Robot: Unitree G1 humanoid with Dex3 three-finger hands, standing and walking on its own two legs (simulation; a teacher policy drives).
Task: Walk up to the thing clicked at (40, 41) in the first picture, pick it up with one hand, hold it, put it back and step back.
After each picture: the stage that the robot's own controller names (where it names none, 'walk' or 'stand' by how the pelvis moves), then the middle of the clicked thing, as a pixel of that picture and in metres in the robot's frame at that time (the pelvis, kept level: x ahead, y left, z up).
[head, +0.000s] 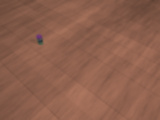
stand; (39, 39) +1.48 +0.53 -0.72
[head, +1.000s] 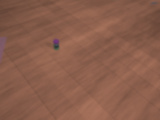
walk; (56, 44) +1.39 +0.24 -0.69
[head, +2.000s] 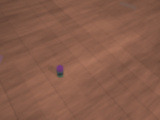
walk; (60, 71) +0.92 +0.17 -0.71
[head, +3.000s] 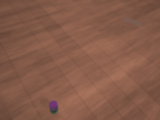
walk; (53, 107) +0.59 +0.19 -0.71
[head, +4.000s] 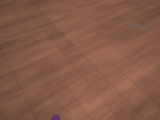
stand; out of the picture +0.49 +0.20 -0.70
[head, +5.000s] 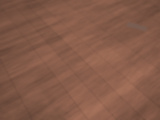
stand; out of the picture +0.43 +0.21 -0.73
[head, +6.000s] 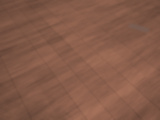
stand; out of the picture +0.43 +0.21 -0.73
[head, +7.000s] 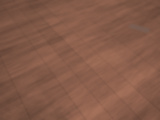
stand; out of the picture +0.42 +0.22 -0.73
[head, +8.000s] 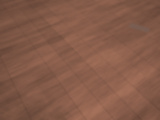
stand; out of the picture +0.42 +0.21 -0.73
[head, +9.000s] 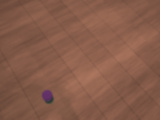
go down; (48, 97) +0.46 +0.21 -0.59
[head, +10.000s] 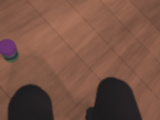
go down; (9, 51) +0.49 +0.26 -0.29
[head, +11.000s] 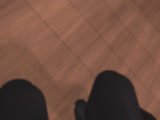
close in; out of the picture +0.49 +0.28 -0.26
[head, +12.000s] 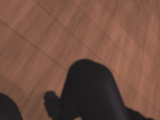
close; out of the picture +0.47 +0.32 -0.23
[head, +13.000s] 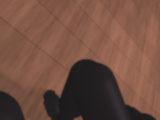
lift; out of the picture +0.47 +0.32 -0.23
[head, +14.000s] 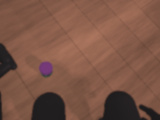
hold; (46, 69) +0.47 +0.19 -0.38
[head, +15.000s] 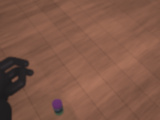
lift; (58, 107) +0.44 +0.16 -0.59
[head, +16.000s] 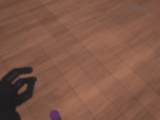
hold; (55, 117) +0.43 +0.18 -0.66
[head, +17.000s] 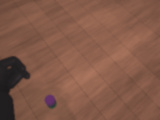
crouch; (51, 102) +0.44 +0.17 -0.59
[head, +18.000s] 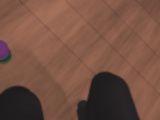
lower; (1, 52) +0.48 +0.22 -0.28
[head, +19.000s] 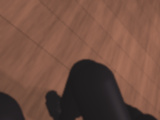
lower; out of the picture +0.46 +0.27 -0.23
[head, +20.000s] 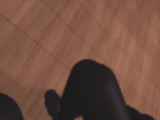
lower; out of the picture +0.45 +0.28 -0.23
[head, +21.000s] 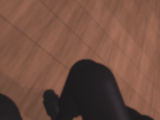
lower; out of the picture +0.45 +0.28 -0.24
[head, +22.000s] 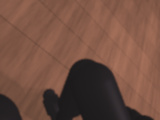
lower; out of the picture +0.45 +0.28 -0.24
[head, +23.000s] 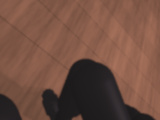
loosen; out of the picture +0.45 +0.28 -0.24
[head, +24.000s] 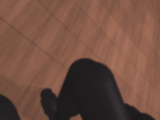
withdraw; out of the picture +0.39 +0.22 -0.26
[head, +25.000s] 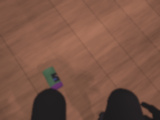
walk; (52, 78) +0.40 +0.16 -0.41
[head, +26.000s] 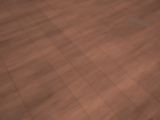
stand; out of the picture +0.32 +0.14 -0.68
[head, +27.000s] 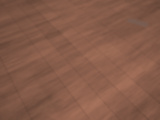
stand; out of the picture +0.33 +0.16 -0.69
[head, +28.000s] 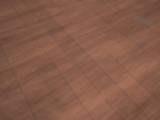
stand; out of the picture +0.32 +0.16 -0.70
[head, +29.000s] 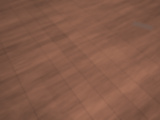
stand; out of the picture +0.33 +0.16 -0.75
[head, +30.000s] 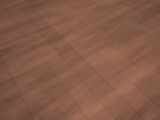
stand; out of the picture +0.30 +0.17 -0.75
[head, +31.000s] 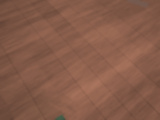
walk; out of the picture +0.35 +0.13 -0.72
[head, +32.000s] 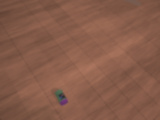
walk; (61, 97) +0.59 +0.13 -0.73
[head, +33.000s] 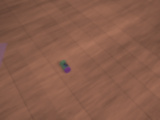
stand; (65, 66) +0.93 +0.20 -0.72
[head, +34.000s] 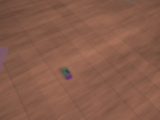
stand; (66, 73) +0.92 +0.14 -0.73
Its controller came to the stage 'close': yes
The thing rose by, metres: 0.01
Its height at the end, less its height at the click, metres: -0.02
